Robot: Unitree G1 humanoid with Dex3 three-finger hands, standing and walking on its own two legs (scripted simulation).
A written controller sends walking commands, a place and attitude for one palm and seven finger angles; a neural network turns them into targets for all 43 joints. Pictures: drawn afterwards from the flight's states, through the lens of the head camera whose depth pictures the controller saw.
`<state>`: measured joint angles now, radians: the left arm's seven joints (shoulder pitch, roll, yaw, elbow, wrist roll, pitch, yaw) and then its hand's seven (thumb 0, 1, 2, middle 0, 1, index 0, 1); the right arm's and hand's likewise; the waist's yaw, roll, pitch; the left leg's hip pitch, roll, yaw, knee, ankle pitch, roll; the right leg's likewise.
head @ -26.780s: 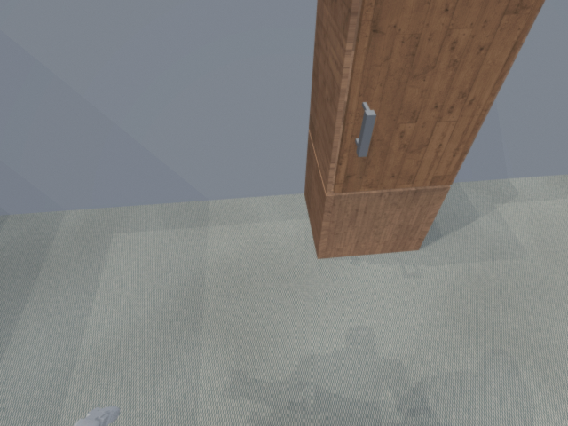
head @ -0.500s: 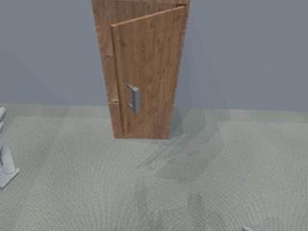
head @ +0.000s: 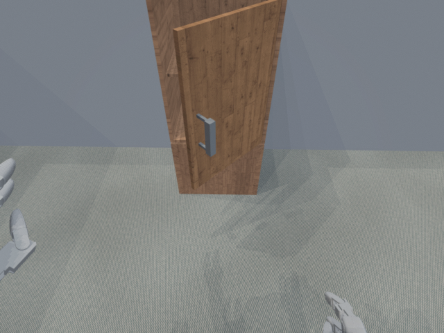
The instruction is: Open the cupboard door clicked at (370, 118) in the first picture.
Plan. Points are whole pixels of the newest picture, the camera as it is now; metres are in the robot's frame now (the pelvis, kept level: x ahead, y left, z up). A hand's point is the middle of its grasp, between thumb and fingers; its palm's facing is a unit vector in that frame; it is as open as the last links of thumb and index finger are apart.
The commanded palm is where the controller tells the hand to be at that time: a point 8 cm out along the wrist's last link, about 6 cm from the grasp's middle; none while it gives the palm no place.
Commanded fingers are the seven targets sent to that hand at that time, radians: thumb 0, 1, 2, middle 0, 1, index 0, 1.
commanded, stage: stop stepping back and stand still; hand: left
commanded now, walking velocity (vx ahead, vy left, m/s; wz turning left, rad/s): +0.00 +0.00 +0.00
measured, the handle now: (205, 134) +0.71 +0.10 -0.07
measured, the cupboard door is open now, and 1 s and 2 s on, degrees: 45 45 45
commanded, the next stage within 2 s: let the arm hang, fingers relaxed in 0.12 s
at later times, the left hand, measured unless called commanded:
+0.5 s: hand out of the picture +0.04 +0.20 -0.15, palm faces -0.07 -0.97 -0.23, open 7.3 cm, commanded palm none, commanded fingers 0.00 0.90 0.90 -0.20 -0.30 -0.20 -0.30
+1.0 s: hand out of the picture -0.05 +0.23 -0.16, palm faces +0.02 -0.95 -0.32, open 7.3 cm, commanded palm none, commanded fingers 0.00 0.90 0.90 -0.20 -0.30 -0.20 -0.30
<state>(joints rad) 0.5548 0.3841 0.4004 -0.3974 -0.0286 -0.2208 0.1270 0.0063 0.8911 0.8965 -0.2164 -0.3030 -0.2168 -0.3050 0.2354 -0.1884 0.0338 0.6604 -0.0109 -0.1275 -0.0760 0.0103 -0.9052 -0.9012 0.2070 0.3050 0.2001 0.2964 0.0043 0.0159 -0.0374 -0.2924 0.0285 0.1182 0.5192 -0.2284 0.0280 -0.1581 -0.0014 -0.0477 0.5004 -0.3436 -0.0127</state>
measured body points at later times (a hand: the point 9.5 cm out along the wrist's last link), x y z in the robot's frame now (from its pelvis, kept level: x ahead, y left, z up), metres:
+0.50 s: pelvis -0.04 +0.01 +0.00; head -0.03 +0.00 +0.45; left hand +0.05 +0.25 -0.13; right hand +0.06 -0.26 -0.13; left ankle +0.03 +0.10 -0.73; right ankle -0.05 -0.11 -0.73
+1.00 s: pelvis -0.04 +0.00 +0.01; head -0.03 -0.01 +0.46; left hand -0.05 +0.28 -0.13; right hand -0.01 -0.25 -0.16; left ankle +0.03 +0.10 -0.74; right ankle -0.05 -0.11 -0.74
